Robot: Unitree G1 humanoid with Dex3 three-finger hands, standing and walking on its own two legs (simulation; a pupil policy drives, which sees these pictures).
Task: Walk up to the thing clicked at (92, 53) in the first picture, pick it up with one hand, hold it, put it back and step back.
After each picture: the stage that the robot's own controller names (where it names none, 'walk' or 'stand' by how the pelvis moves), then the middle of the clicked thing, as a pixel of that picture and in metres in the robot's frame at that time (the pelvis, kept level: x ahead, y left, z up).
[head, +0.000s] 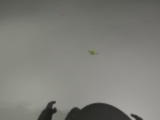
stand; (92, 52) +1.28 -0.02 -0.72
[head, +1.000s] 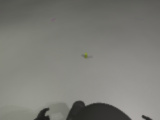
walk; (86, 55) +1.16 +0.20 -0.71
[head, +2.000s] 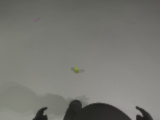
walk; (76, 70) +0.73 +0.24 -0.69
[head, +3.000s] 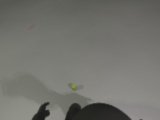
walk; (74, 87) +0.44 +0.24 -0.69
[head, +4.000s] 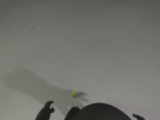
stand; (73, 94) +0.36 +0.22 -0.72
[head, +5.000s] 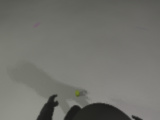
stand; (77, 93) +0.34 +0.17 -0.71
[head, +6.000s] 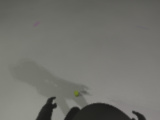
stand; (76, 93) +0.33 +0.18 -0.72
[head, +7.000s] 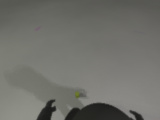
stand; (77, 95) +0.37 +0.17 -0.72
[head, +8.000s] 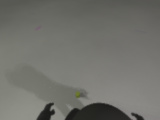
stand; (77, 94) +0.36 +0.17 -0.73
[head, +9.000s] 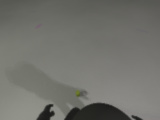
stand; (77, 93) +0.37 +0.16 -0.73
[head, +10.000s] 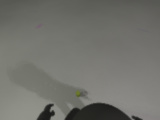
stand; (78, 93) +0.36 +0.16 -0.73
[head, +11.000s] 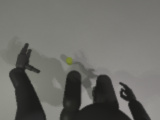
go down; (69, 61) +0.43 +0.20 -0.39
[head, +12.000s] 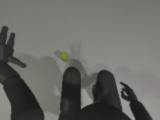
go down; (65, 57) +0.44 +0.22 -0.30
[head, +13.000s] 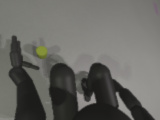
close in; (42, 53) +0.41 +0.27 -0.22
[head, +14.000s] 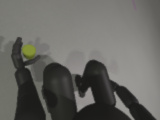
close; (29, 52) +0.41 +0.28 -0.22
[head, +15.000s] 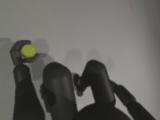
lift; (28, 52) +0.39 +0.28 -0.23
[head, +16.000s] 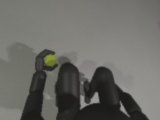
lift; (49, 61) +0.32 +0.27 -0.15
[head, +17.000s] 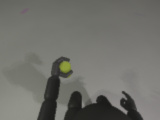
lift; (66, 70) +0.32 +0.18 +0.02
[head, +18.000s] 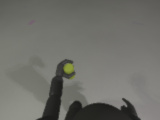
hold; (69, 71) +0.32 +0.17 +0.01
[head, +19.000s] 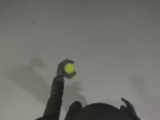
hold; (70, 71) +0.32 +0.16 +0.01
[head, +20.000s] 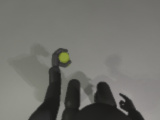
crouch; (65, 60) +0.40 +0.19 -0.06
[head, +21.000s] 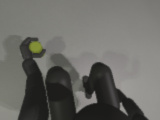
lower; (38, 50) +0.43 +0.28 -0.18
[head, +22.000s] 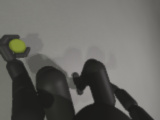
lower; (19, 48) +0.43 +0.30 -0.23
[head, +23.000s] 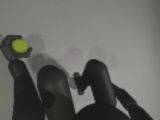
lower; (21, 48) +0.42 +0.30 -0.23
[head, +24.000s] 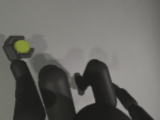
lower; (23, 49) +0.42 +0.30 -0.22
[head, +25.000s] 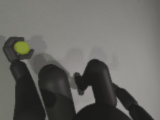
lower; (23, 50) +0.41 +0.30 -0.23
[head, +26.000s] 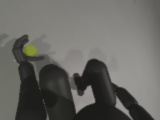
withdraw; (30, 52) +0.41 +0.26 -0.23
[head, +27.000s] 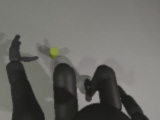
stand; (54, 53) +0.42 +0.24 -0.25
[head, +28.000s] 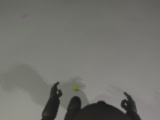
stand; (75, 88) +0.37 +0.15 -0.63
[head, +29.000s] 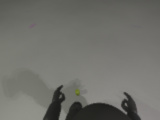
stand; (77, 92) +0.38 +0.16 -0.67
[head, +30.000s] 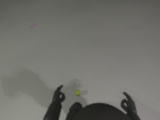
stand; (77, 93) +0.37 +0.15 -0.67
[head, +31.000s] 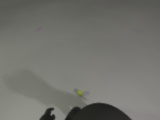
stand; (80, 93) +0.40 +0.15 -0.72
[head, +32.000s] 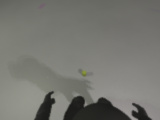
walk; (84, 73) +0.52 +0.11 -0.69
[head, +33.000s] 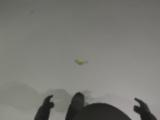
walk; (80, 62) +0.77 +0.20 -0.69
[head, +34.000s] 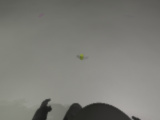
stand; (81, 56) +1.03 +0.18 -0.70
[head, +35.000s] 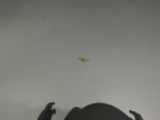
stand; (83, 59) +1.03 +0.16 -0.72
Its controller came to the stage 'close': yes
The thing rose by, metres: 0.71
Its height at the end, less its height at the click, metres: +0.00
